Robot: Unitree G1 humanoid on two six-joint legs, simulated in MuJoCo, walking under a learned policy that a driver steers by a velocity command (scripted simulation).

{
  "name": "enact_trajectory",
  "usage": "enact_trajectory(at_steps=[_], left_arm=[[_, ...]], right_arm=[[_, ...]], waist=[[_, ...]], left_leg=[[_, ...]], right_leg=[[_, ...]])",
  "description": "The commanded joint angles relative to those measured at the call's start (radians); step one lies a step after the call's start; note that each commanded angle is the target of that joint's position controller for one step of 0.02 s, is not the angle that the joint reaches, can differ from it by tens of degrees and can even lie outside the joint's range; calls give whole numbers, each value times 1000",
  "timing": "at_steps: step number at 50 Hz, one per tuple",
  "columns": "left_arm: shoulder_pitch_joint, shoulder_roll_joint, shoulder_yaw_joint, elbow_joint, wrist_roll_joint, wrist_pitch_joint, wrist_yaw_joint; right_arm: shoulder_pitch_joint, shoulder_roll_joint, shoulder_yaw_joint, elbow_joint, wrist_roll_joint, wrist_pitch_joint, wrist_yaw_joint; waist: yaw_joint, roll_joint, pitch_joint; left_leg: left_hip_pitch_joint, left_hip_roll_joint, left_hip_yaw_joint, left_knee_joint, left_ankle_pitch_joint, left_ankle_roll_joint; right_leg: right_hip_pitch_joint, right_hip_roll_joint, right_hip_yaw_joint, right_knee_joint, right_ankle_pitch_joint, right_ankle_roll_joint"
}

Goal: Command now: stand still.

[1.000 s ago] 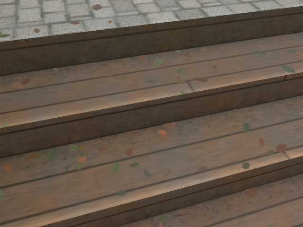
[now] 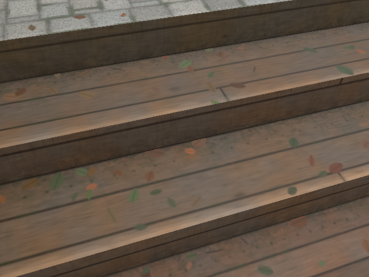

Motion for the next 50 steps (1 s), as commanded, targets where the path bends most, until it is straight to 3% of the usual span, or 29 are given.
enact_trajectory(at_steps=[1, 6, 7, 23, 25, 26, 28, 29, 30, 32, 33, 34, 35, 36, 37, 38, 39, 40, 41, 42, 43, 44, 46, 48, 50], left_arm=[[82, 65, 10, -7, 0, -3, 2], [85, 63, 9, -1, -1, 0, 2], [72, 60, 7, -5, 5, 6, 4], [98, 57, -4, 7, 3, 14, 2], [96, 63, 0, 1, 8, 17, 0], [88, 68, 4, -10, 10, 20, -2], [24, 75, 8, -53, 19, 23, -13], [-10, 68, 7, -72, 24, 24, -19], [-31, 43, 2, -87, 21, 23, -20], [-46, 85, 20, -114, 22, 11, -36], [-12, 93, 29, -116, 4, -4, -44], [21, 89, 30, -114, -5, -12, -47], [58, 70, 22, -118, 4, -18, -48], [132, 35, 20, -97, -2, -12, -39], [199, 49, 31, -77, -7, -3, -32], [241, 56, 35, -55, -7, 3, -24], [321, 60, 33, -22, -11, 0, -18], [386, 97, 34, -15, -11, 1, -20], [329, 189, 49, -46, 1, 7, -14], [211, 181, 46, -62, -7, -12, -22], [139, 156, 40, -58, -10, -30, -41], [145, 153, 38, -39, 9, -50, -55], [176, 105, 12, 14, 19, -77, -64], [226, 80, -6, 70, 28, -84, -78], [275, 59, -28, 106, 34, -84, -78]], right_arm=[[78, -63, -7, -11, 1, -4, -5], [78, -61, -5, -10, 2, -7, -4], [65, -51, -1, -10, 9, -9, -7], [69, -51, 9, 15, 10, -7, -9], [86, -75, -1, 14, 12, -3, -9], [100, -106, -14, 13, 16, 2, -10], [187, -162, -47, 24, 17, 12, -9], [229, -172, -60, 30, 15, 15, -6], [206, -162, -66, 21, 14, 15, -6], [163, -186, -84, 3, -1, -4, -10], [118, -210, -92, -5, -13, -14, -6], [61, -190, -89, -23, -18, -21, -2], [51, -154, -80, -15, -10, -32, -2], [3, -150, -80, -26, -7, -34, 0], [-30, -170, -85, -26, -12, -29, 2], [-19, -156, -85, -34, -23, -23, 10], [-7, -98, -70, -32, -26, -26, 19], [-60, -13, -40, -73, -27, -44, 29], [44, -33, -56, -85, -16, -49, 44], [40, -52, -58, -102, -21, -59, 49], [-44, -61, -56, -128, -32, -70, 51], [-95, -72, -54, -159, -41, -70, 48], [-128, -42, -42, -194, -29, -59, 45], [-184, -3, -19, -243, -16, -39, 39], [-306, 52, 13, -318, -4, -24, 33]], waist=[[-1, 23, 88], [-1, 25, 94], [-1, 18, 90], [6, 24, 89], [-2, 53, 81], [-9, 85, 84], [-53, 152, 113], [-76, 191, 132], [-71, 219, 151], [-41, 175, 119], [-9, 170, 113], [26, 145, 110], [53, 141, 118], [102, 137, 94], [147, 108, 110], [155, 36, 150], [177, -103, 121], [194, -252, 54], [120, -355, 6], [46, -287, 118], [29, -111, 186], [23, 13, 162], [17, 23, 97], [27, 10, 99], [46, -39, 117]], left_leg=[[18, 86, -71, -63, 71, 81], [15, 88, -75, -70, 62, 82], [13, 87, -76, -80, 67, 84], [21, 87, -84, -91, 56, 89], [10, 84, -112, -119, -140, 115], [4, 95, -150, -142, -288, 143], [15, 186, -303, -219, -610, 219], [-5, 253, -399, -263, -710, 260], [-90, 291, -443, -289, -695, 292], [-94, 312, -455, -303, -613, 311], [-136, 288, -402, -292, -557, 286], [-164, 254, -334, -286, -480, 257], [-196, 219, -271, -276, -395, 234], [-271, 171, -185, -227, -360, 210], [-340, 129, -123, -138, -400, 214], [-392, 96, -90, 2, -419, 229], [-520, 37, -29, 256, -366, 226], [-676, -35, 33, 639, -346, 170], [-716, -38, -51, 894, -252, 150], [-767, 32, -55, 1119, -159, 132], [-868, 64, -29, 1315, -78, 113], [-908, 84, -9, 1410, -51, 99], [-1002, 81, 32, 1664, -31, 119], [-1119, 56, 48, 1801, -72, 149], [-1287, 28, 72, 2006, -143, 178]], right_leg=[[-104, -107, 60, -81, 113, -32], [-105, -108, 59, -82, 107, -29], [-103, -107, 61, -85, 107, -25], [-119, -112, 56, -90, 83, -18], [-137, -75, 27, -42, -58, -22], [-177, -48, 0, 20, -158, -24], [-339, -11, -53, 198, -275, -23], [-388, -12, -84, 295, -271, -18], [-389, -40, -77, 431, -231, -13], [-447, -71, -22, 602, -276, -8], [-405, -79, -5, 619, -287, -12], [-353, -87, -4, 549, -256, -18], [-272, -80, -16, 441, -207, -23], [-114, -67, -47, 328, -168, -40], [3, -30, -96, 166, -146, -53], [62, 18, -136, 58, -150, -47], [201, -3, -80, 44, -129, -19], [241, -208, 251, -40, -353, -7], [117, -389, 720, -323, -695, -83], [12, -437, 793, -378, -751, -142], [-4, -394, 614, -305, -569, -141], [0, -361, 485, -259, -447, -123], [21, -293, 340, -174, -258, -98], [11, -255, 278, -119, -198, -89], [29, -267, 265, -105, -109, -103]])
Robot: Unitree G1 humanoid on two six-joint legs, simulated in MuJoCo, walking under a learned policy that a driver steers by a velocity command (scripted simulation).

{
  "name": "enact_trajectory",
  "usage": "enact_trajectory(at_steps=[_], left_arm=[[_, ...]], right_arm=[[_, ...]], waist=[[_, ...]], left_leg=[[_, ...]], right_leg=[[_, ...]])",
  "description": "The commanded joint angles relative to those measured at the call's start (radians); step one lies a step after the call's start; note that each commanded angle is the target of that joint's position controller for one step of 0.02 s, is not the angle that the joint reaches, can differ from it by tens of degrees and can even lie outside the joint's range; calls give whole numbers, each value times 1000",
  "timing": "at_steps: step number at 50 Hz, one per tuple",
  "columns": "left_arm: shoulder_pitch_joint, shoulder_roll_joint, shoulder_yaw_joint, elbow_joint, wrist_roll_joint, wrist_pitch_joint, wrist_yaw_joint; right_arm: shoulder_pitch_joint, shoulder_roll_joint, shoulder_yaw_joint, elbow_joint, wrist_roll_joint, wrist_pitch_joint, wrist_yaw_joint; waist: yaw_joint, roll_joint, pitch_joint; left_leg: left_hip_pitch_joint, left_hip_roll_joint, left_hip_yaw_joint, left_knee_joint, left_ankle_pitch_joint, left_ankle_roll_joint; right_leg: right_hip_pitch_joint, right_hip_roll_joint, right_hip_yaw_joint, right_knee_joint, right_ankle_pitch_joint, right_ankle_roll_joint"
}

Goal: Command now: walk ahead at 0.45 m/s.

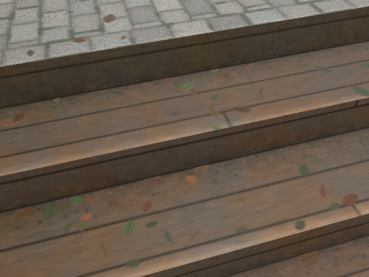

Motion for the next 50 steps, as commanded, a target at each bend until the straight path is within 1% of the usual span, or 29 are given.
enact_trajectory(at_steps=[1, 5, 8, 10, 11, 12, 13, 14, 15, 17, 19, 22, 26, 30, 33, 34, 35, 36, 37, 38, 39, 40, 41, 42, 43, 44, 46, 48, 50], left_arm=[[65, 78, -13, 23, 2, -24, -1], [66, 71, -38, 56, -34, -20, 31], [62, 114, -32, 53, -75, -12, 82], [77, 195, -11, 39, -78, -24, 99], [58, 264, 18, 24, -74, -29, 93], [29, 299, 43, 7, -84, -31, 76], [12, 286, 62, -26, -62, -42, 58], [-61, 151, 53, -111, -52, -45, 11], [-160, 166, 69, -177, 9, -62, -10], [-259, 64, 50, -285, 18, -45, -10], [-229, 2, 29, -309, -4, -10, 10], [-295, -68, -12, -372, -9, 25, 23], [-413, -5, -12, -420, -7, 54, 25], [-715, -43, -42, -553, -15, 44, 37], [-834, -25, -65, -629, -30, 47, 11], [-829, -53, -77, -655, -34, 49, 2], [-772, -35, -74, -625, -69, 50, -2], [-699, -17, -59, -604, -82, 47, 5], [-507, 22, -29, -544, -84, 65, 23], [-245, 83, -3, -469, -74, 57, 25], [-136, 150, 29, -395, -34, 44, 38], [-90, 277, 75, -366, 13, 42, 46], [-161, 265, 88, -347, -28, 47, 47], [-307, 219, 84, -328, -42, 35, 34], [-375, 122, 70, -305, -44, 19, 30], [-367, 39, 51, -244, -31, 13, 34], [-347, -35, 33, -187, -12, -8, 42], [-273, -12, 39, -129, -8, -31, 29], [-293, 16, 34, -158, -9, -40, 28]], right_arm=[[-203, 98, 60, -169, 16, 10, -3], [-376, 74, 97, -282, 11, 47, 15], [-310, 33, 101, -260, 42, 56, 19], [-142, 3, 94, -196, 73, 52, 1], [-26, -37, 73, -158, 68, 51, -1], [75, -83, 55, -122, 45, 37, 7], [208, -156, 24, -70, 3, 26, 14], [284, -269, -18, 7, -15, 36, 4], [201, -228, -33, 22, -10, 29, -2], [111, -82, -18, 86, -8, -14, 14], [128, 53, 18, 158, -28, -49, 11], [209, -3, 15, 231, -20, -81, 31], [301, -35, 35, 220, 10, -104, 35], [508, -71, 30, 256, 2, -99, 9], [579, -59, 34, 263, 17, -71, -29], [564, -69, 26, 258, 23, -62, -45], [482, -36, 44, 221, 44, -59, -49], [508, -120, 30, 201, 35, -73, -42], [468, -198, 11, 189, 35, -97, -45], [392, -287, -23, 158, 58, -120, -19], [382, -233, -28, 130, 62, -144, 7], [444, -119, -20, 91, 81, -142, 28], [390, -150, -54, 72, 16, -124, 36], [372, -70, -49, 34, 5, -88, 30], [291, -55, -49, -8, -37, -70, 13], [214, -31, -48, -47, -40, -61, 5], [199, 11, -29, -89, -21, -31, -5], [187, 72, -5, -108, 0, -15, -9], [160, 62, -6, -113, -1, -3, -5]], waist=[[-14, -68, 249], [-5, -48, 293], [-17, -55, 217], [-117, -196, 13], [-195, -252, -78], [-238, -263, -135], [-283, -231, -200], [-246, 146, -187], [-176, 119, -169], [-48, -133, 66], [18, -137, 159], [43, -79, 181], [5, -3, 151], [-103, 77, 166], [-146, 37, 160], [-120, 67, 147], [-79, -4, 115], [-43, 70, 3], [79, 144, -183], [199, 238, -256], [213, 247, -286], [177, -132, -383], [114, -30, -425], [10, 55, -250], [-19, 152, -65], [-43, 97, 47], [-110, 55, 128], [-125, 8, 153], [-144, 13, 130]], left_leg=[[-511, -8, -6, 273, -61, 31], [-343, -7, 108, -129, 0, -3], [37, -25, 197, -612, -116, 9], [400, -140, 224, -819, -170, 34], [478, -161, 191, -910, -188, 45], [588, -186, 138, -1060, -214, 59], [802, -107, -120, -1186, -331, 112], [959, 173, -745, -1576, -315, 300], [880, 219, -997, -1820, -280, 281], [666, 210, -724, -1773, -400, 150], [540, 150, -511, -1755, -200, 99], [612, 119, -314, -1773, -62, 42], [628, 55, -169, -1842, 236, 1], [975, 101, -206, -1860, 429, -1], [1015, 98, -187, -2012, 604, 15], [983, 145, -162, -2078, 752, 12], [864, 85, -75, -2047, 1143, -13], [858, 140, -84, -1924, 1611, -12], [907, 159, -83, -1738, 1908, -21], [1000, 188, -113, -1510, 1950, -32], [770, 136, -114, -1203, 1608, -54], [504, -144, -73, -652, 248, -123], [507, -137, -227, -358, 81, -98], [419, -85, -185, -273, 126, -101], [350, -39, -135, -293, 155, -80], [278, -30, -152, -234, 157, -51], [217, -19, -182, -189, 134, -12], [84, -42, -206, -210, 115, 8], [87, -62, -187, -334, 184, -19]], right_leg=[[36, -299, 339, -207, -10, -27], [-161, -223, 240, -368, 120, 11], [-56, -235, 97, -433, 985, -16], [51, -273, 51, -191, 1820, -31], [168, -317, 70, -23, 1950, -40], [216, -334, 71, 178, 1945, -45], [61, -286, 84, 474, 1694, -48], [-388, 20, 67, 1018, 590, 14], [-512, 46, 268, 1343, 263, -19], [-653, -28, 269, 1427, 328, -58], [-733, -30, 255, 1534, 260, -71], [-971, -30, 290, 1586, 174, -97], [-971, -67, 37, 1396, 228, -41], [-1335, -121, -49, 1486, -25, -37], [-1211, -114, -123, 1259, -84, -36], [-1007, -147, -78, 1031, -74, -59], [-683, -57, -188, 797, -54, -69], [-430, 29, -206, 759, -65, -82], [-213, 63, -135, 782, 9, -89], [-103, 23, -42, 546, 134, -118], [132, -110, 204, 439, 97, -195], [334, -490, 789, 155, 795, -379], [223, -446, 893, 11, 814, -356], [45, -448, 748, -8, 462, -338], [-110, -419, 616, -6, 239, -267], [-202, -379, 514, -20, 178, -221], [-297, -337, 324, -80, 235, -133], [-258, -292, 173, -97, 277, -70], [-274, -293, 64, -97, 445, -40]])
Over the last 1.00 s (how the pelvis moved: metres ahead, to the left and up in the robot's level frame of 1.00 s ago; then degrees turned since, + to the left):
0.10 -0.06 -0.01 1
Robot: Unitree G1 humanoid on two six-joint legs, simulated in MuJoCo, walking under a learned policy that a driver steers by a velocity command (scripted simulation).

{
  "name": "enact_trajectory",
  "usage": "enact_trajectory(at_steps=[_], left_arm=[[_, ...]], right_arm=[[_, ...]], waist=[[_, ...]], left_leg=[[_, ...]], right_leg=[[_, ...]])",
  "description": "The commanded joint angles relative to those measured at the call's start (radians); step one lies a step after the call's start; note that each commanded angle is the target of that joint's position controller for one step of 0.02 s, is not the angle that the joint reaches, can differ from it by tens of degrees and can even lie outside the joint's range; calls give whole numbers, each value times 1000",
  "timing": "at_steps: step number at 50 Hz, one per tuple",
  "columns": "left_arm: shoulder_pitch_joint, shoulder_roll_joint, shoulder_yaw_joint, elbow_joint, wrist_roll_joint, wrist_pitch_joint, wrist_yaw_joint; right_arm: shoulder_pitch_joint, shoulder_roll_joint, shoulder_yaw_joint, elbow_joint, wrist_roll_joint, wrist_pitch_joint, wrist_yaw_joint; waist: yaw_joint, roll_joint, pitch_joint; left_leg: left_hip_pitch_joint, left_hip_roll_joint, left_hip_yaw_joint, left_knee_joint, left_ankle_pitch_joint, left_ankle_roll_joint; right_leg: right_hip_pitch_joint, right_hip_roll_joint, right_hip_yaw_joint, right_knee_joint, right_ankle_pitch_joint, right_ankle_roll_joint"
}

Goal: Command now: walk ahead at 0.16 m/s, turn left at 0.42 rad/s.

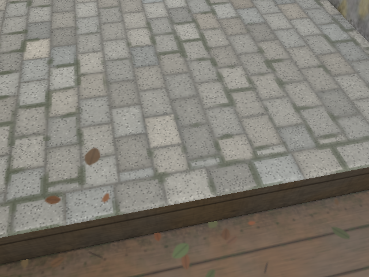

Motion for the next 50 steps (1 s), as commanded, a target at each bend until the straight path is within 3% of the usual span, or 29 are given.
enact_trajectory(at_steps=[1, 2, 5, 8, 11, 14, 18, 19, 20, 21, 22, 23, 24, 25, 26, 27, 30, 31, 33, 37, 38, 40, 41, 43, 46, 47, 48, 49, 50], left_arm=[[-7, -64, -37, -54, 4, -37, -10], [53, -28, -32, -51, 10, -49, -12], [148, 36, -15, -54, 4, -61, -13], [209, 50, -5, -78, 20, -50, 2], [272, 51, 1, -89, 15, -44, 19], [274, 49, 7, -97, 14, -28, 39], [272, 74, 25, -110, 31, -6, 50], [233, 114, 34, -128, 11, 6, 54], [252, 94, 30, -133, 2, 16, 58], [231, 88, 24, -135, -4, 26, 56], [187, 127, 24, -141, -13, 28, 45], [183, 205, 36, -140, -33, 22, 19], [123, 255, 46, -181, -49, 9, -11], [30, 239, 45, -289, -47, -12, -44], [-71, 154, 40, -389, -24, -31, -85], [-57, 33, 18, -425, -1, -24, -90], [-73, -55, -6, -451, 23, 6, -21], [-47, -68, -14, -450, 23, 18, -3], [-44, -89, -32, -470, 43, 39, 11], [-146, -57, -39, -459, 46, 52, -5], [-207, -89, -44, -466, 37, 53, 1], [-293, -120, -61, -501, 30, 55, 0], [-360, -141, -70, -528, 30, 55, 0], [-436, -176, -89, -556, 28, 56, -8], [-595, -192, -114, -638, 23, 66, -19], [-625, -189, -114, -663, 24, 72, -24], [-584, -180, -114, -639, 16, 89, -32], [-553, -171, -109, -663, 12, 86, -37], [-517, -138, -100, -632, 4, 88, -44]], right_arm=[[147, 83, 30, -4, 1, 29, 2], [128, 88, 25, 1, 1, 36, -12], [12, 61, 13, -48, -25, 58, -36], [-148, 53, 12, -130, -20, 81, -45], [-291, 58, 21, -206, -23, 100, -39], [-325, 77, 28, -263, -23, 118, -30], [-395, 99, 43, -327, -34, 126, -6], [-401, 112, 61, -341, -21, 128, 16], [-424, 104, 61, -342, -18, 129, 30], [-365, 97, 55, -303, -9, 138, 42], [-242, 74, 40, -274, 3, 133, 37], [-93, 44, 33, -229, 12, 124, 34], [94, -22, 5, -182, 31, 109, 22], [143, -162, -44, -186, 26, 105, 6], [13, -294, -92, -253, 11, 123, 9], [-81, -294, -91, -264, -6, 124, 10], [-80, -81, -34, -132, -10, 67, 15], [-87, -56, -22, -112, -22, 47, 27], [-31, -78, -24, -51, -16, 10, 38], [114, -77, -19, -16, 7, -20, 26], [186, -97, -25, 9, -3, -28, 27], [273, -121, -30, 31, 0, -41, 28], [306, -119, -28, 47, -10, -45, 30], [342, -90, -13, 89, -9, -52, 30], [390, -63, -3, 142, -3, -45, 19], [405, -44, -1, 152, 11, -40, -5], [408, -52, 0, 158, 17, -25, -16], [396, -83, -8, 142, 12, -26, -28], [369, -79, -4, 122, 24, -23, -30]], waist=[[-63, -3, 18], [-37, -74, -12], [-2, -131, -26], [40, -119, 0], [78, -104, 45], [53, -122, 69], [74, -169, 33], [67, -158, 28], [95, -123, 43], [88, -92, 46], [30, -135, 11], [-35, -186, -135], [-125, -198, -269], [-163, 41, -302], [-108, 210, -388], [-22, 126, -386], [83, 6, -9], [105, 49, -10], [135, 44, 3], [51, -27, 9], [13, 19, -20], [-17, -3, -2], [-41, 47, 9], [-44, 48, 40], [-66, 66, 95], [-66, 69, 90], [-63, 63, 32], [-25, 118, 44], [-15, 44, 12]], left_leg=[[-45, -13, -8, -73, 77, -10], [-118, -47, 44, 78, 59, -17], [-297, -33, 64, 212, -20, -38], [-475, -6, 35, 331, -133, -42], [-570, 19, 49, 298, -235, -48], [-567, 69, 56, 194, -279, -62], [-584, 144, 107, -19, -280, -52], [-445, 183, 161, -268, -405, -20], [-313, 158, 217, -399, -437, -9], [-140, 110, 322, -518, -486, 7], [72, 20, 390, -567, -553, 43], [313, -67, 367, -572, -416, 80], [570, -99, 207, -719, -395, 115], [754, 51, -268, -1041, -633, 193], [745, 198, -816, -1457, -852, 221], [687, 248, -834, -1531, -866, 157], [320, 159, -464, -1312, -591, 73], [303, 126, -395, -1313, -529, 54], [317, 88, -291, -1320, -395, 41], [460, 83, -279, -1360, -255, 20], [551, 123, -345, -1362, -168, 50], [645, 141, -399, -1406, -200, 44], [701, 155, -434, -1424, -183, 58], [754, 159, -401, -1464, -188, 52], [717, 122, -325, -1572, -142, 47], [746, 147, -336, -1643, 29, 66], [771, 128, -254, -1728, 174, 83], [801, 191, -278, -1759, 316, 105], [819, 181, -180, -1760, 523, 100]], right_leg=[[-20, -251, 171, -300, 527, -4], [55, -272, 167, -287, 663, -21], [228, -295, 171, -309, 630, -40], [387, -354, 183, -329, 518, -39], [476, -382, 170, -372, 434, -28], [501, -390, 127, -400, 511, -17], [620, -378, 91, -470, 249, -33], [568, -376, 47, -542, 261, -45], [522, -368, 40, -589, 278, -59], [457, -351, -23, -583, 383, -68], [422, -353, -68, -420, 1080, -63], [415, -365, -58, -176, 1618, -52], [280, -298, -73, 117, 1504, 7], [-73, -176, -26, 509, 929, 87], [-250, 1, 209, 916, 74, 140], [-323, -36, 382, 1143, 129, 134], [-468, -94, 339, 1202, 269, 99], [-481, -83, 354, 1283, 269, 83], [-560, -95, 371, 1277, 237, 72], [-748, -132, 294, 1193, 261, 97], [-875, -105, 251, 1396, 220, 101], [-1025, -113, 267, 1439, 157, 100], [-1121, -103, 256, 1566, 103, 88], [-1218, -94, 235, 1596, 25, 65], [-1179, -86, 167, 1361, -60, 48], [-1120, -98, 192, 1266, -73, 37], [-980, -73, 121, 1161, -75, 26], [-891, -116, 183, 1046, -67, 10], [-747, -90, 126, 924, -120, -10]])
Over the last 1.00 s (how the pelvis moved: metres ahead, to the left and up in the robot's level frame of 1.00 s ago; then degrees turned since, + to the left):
0.57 -0.01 0.30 7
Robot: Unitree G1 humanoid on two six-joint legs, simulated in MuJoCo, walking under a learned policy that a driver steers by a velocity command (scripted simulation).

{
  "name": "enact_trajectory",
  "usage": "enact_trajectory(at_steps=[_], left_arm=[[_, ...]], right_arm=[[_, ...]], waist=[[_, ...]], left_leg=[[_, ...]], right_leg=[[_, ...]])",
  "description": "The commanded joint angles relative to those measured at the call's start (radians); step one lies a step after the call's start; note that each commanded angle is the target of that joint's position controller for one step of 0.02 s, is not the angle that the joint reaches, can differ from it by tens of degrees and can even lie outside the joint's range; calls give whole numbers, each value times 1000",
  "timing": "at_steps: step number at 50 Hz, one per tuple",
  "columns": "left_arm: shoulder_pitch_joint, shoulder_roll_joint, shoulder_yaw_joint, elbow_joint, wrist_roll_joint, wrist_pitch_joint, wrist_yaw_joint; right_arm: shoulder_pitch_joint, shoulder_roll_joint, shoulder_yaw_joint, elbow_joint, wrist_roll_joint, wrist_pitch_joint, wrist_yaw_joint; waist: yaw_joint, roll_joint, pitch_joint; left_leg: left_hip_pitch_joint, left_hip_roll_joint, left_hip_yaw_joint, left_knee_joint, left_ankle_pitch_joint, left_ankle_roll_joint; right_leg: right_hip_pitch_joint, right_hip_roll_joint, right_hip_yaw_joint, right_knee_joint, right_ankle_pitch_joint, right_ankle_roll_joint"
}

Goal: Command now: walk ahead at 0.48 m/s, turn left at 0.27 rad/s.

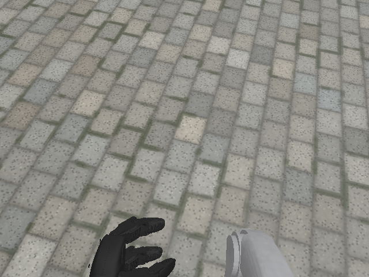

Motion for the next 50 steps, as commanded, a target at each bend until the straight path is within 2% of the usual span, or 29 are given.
enact_trajectory(at_steps=[1, 3, 4, 5, 6, 7, 8, 9, 10, 11, 12, 14, 15, 16, 18, 21, 23, 26, 28, 29, 30, 31, 32, 34, 36, 41, 44, 47, 50], left_arm=[[-113, 42, 12, -106, -20, -14, -16], [110, 116, 54, -6, -53, -8, -3], [222, 175, 81, -6, -74, -10, 15], [337, 258, 116, 24, -53, -14, 27], [429, 354, 148, 79, -4, -27, 25], [405, 373, 161, 118, -31, -5, 28], [274, 312, 150, 132, -43, -21, 22], [226, 231, 133, 167, -50, -38, 19], [225, 165, 118, 207, -29, -60, 17], [241, 108, 99, 248, -13, -83, 16], [256, 93, 93, 289, 0, -98, 13], [301, 127, 100, 353, -13, -119, 2], [253, 166, 105, 334, -25, -119, 0], [239, 179, 105, 333, -37, -120, 2], [342, 228, 112, 341, -53, -146, 10], [461, 288, 140, 331, -52, -148, 23], [521, 296, 145, 323, -43, -130, 24], [533, 287, 144, 304, -38, -115, 24], [518, 326, 156, 287, -34, -117, 26], [492, 328, 157, 273, -40, -117, 27], [471, 293, 149, 225, -48, -118, 24], [562, 178, 120, 177, -89, -112, 24], [555, 267, 139, 183, -67, -101, 30], [408, 269, 142, 156, -41, -90, 21], [387, 263, 145, 147, -18, -65, 1], [302, 245, 136, 120, -2, -26, -22], [212, 231, 121, 100, -8, -25, -38], [122, 228, 111, 77, -10, -30, -53], [77, 252, 115, 56, -9, -40, -38]], right_arm=[[-20, -139, -23, -81, 18, -4, -21], [-64, -240, -46, -126, 26, -13, -6], [-82, -298, -65, -128, 27, -32, 14], [-121, -294, -72, -139, 24, -55, 33], [-78, -185, -57, -176, 63, -71, 68], [-87, -155, -62, -204, -5, -82, 95], [-70, -86, -49, -245, -25, -78, 98], [-132, -54, -29, -270, -38, -66, 88], [-189, -22, -12, -295, -44, -51, 71], [-239, 5, 6, -332, -45, -28, 57], [-254, 22, 19, -342, -31, -3, 45], [-274, 37, 35, -366, -26, 26, 31], [-285, -10, 34, -383, -26, 31, 40], [-310, -58, 23, -364, -33, 36, 44], [-386, -102, 11, -373, -40, 20, 54], [-519, -32, 32, -372, -12, 7, 79], [-605, -32, 29, -391, 1, 12, 87], [-619, -71, 13, -390, -4, -2, 78], [-484, -126, -11, -355, -13, -20, 61], [-361, -156, -25, -326, -25, -30, 49], [-218, -219, -43, -316, -54, -37, 31], [-187, -303, -58, -331, -92, -38, 22], [-198, -257, -57, -332, -59, -24, 26], [-284, -135, -24, -319, -30, -27, 33], [-281, -114, -13, -287, -21, -37, 26], [-233, -184, -26, -229, -9, -56, 27], [-222, -173, -18, -197, -24, -56, 37], [-188, -204, -22, -160, 3, -53, 39], [-147, -252, -32, -127, 3, -32, 38]], waist=[[75, 37, -40], [170, 82, -199], [253, 183, -231], [314, 156, -309], [282, -145, -379], [247, -301, -377], [121, -201, -266], [91, -59, -133], [65, 54, -50], [48, 54, -16], [26, 47, 17], [-23, 26, 61], [-57, 29, 79], [-42, 47, 73], [14, -3, 43], [113, -1, -11], [157, -40, 9], [151, -97, -16], [85, -121, -86], [19, -98, -143], [-41, -40, -264], [11, 176, -392], [1, 152, -412], [33, 14, -165], [76, 55, -71], [100, 84, 17], [88, 95, 51], [71, 73, 59], [60, 71, 66]], left_leg=[[-84, 202, 1, -178, 1058, 101], [-99, 232, 22, 28, 1674, 89], [-50, 264, 6, 236, 1789, 70], [-107, 224, 22, 513, 1638, 39], [-440, 29, 26, 947, 883, -15], [-577, -128, -1, 1297, 186, -25], [-689, -73, -48, 1485, 214, -13], [-752, -36, 13, 1544, 239, 1], [-795, 1, 6, 1544, 254, 26], [-833, 5, 10, 1640, 199, 40], [-880, 12, -15, 1644, 147, 50], [-957, 36, -19, 1576, 106, 47], [-877, 88, 27, 1281, 138, 22], [-798, 94, 117, 1134, 233, 10], [-753, 133, 185, 913, 350, -36], [-629, 93, 235, 530, 409, -56], [-661, 62, 249, 401, 376, -73], [-568, 19, 240, 267, 305, -54], [-377, -20, 219, 183, 223, -28], [-195, 16, 191, 126, 272, -4], [53, 197, 35, 160, 174, 41], [361, 518, -400, 171, 258, 167], [296, 528, -570, 83, 197, 221], [37, 418, -269, 23, 179, 143], [-107, 344, -102, -43, 267, 80], [-163, 325, 90, -134, 406, 68], [-209, 245, 211, -158, 404, 44], [-209, 243, 218, -188, 451, 44], [-67, 284, 184, -113, 614, 50]], right_leg=[[451, 37, -68, -385, -81, -61], [861, 140, -101, -526, -63, -62], [964, 138, -19, -700, -98, -78], [1124, 85, 143, -806, -194, -112], [1348, -160, 693, -1069, -316, -258], [1306, -205, 1135, -1435, -215, -297], [1188, -224, 1079, -1450, -324, -264], [1048, -222, 947, -1429, -373, -227], [934, -208, 778, -1400, -308, -184], [862, -202, 697, -1403, -195, -179], [830, -178, 579, -1408, -100, -146], [822, -125, 409, -1441, 64, -103], [776, -80, 310, -1516, 67, -91], [758, -15, 208, -1546, 127, -92], [892, -14, 205, -1588, 499, -121], [1097, -12, 200, -1626, 569, -91], [1270, -41, 239, -1637, 600, -88], [1410, -65, 255, -1533, 817, -80], [1425, -65, 265, -1353, 979, -58], [1347, -45, 249, -1196, 896, -48], [1161, -23, 244, -973, 612, -45], [789, 113, 157, -642, -53, -1], [691, 110, 185, -496, -153, 1], [657, 40, 215, -520, 8, 14], [693, 9, 209, -580, 37, 38], [604, -19, 186, -652, 143, 78], [669, -10, 163, -888, 291, 74], [821, 7, 73, -1111, 357, 54], [840, 27, 44, -1211, 261, 29]])
Over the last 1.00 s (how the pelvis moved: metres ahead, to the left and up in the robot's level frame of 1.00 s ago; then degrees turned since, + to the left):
0.45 0.22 0.19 30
